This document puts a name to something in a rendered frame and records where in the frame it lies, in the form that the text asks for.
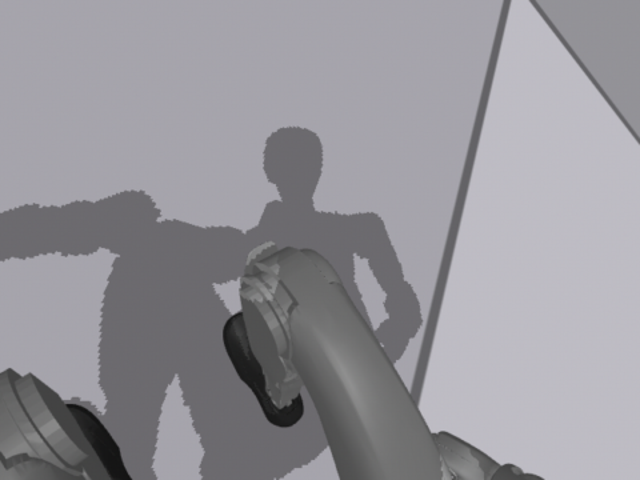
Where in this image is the right robot foot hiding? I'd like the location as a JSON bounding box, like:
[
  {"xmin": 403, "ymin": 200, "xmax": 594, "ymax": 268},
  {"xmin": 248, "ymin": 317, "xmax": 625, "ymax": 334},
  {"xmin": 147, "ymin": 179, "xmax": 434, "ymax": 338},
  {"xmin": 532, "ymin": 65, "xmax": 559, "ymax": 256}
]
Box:
[{"xmin": 223, "ymin": 312, "xmax": 304, "ymax": 427}]

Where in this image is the right robot arm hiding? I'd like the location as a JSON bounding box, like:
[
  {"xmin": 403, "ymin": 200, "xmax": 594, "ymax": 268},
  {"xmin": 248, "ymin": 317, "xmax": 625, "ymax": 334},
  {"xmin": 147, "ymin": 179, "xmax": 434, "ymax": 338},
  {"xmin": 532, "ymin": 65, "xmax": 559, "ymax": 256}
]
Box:
[{"xmin": 491, "ymin": 464, "xmax": 545, "ymax": 480}]

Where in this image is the left robot foot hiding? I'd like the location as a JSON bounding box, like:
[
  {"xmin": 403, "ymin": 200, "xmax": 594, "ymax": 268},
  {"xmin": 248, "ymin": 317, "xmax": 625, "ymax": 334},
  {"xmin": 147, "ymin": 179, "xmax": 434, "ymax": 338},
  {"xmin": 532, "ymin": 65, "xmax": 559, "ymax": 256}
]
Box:
[{"xmin": 65, "ymin": 404, "xmax": 132, "ymax": 480}]

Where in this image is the right robot hand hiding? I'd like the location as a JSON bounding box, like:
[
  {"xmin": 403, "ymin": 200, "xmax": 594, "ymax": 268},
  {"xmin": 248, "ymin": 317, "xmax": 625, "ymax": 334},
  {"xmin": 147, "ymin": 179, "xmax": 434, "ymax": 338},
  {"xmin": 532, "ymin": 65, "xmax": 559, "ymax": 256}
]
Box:
[{"xmin": 431, "ymin": 431, "xmax": 501, "ymax": 480}]

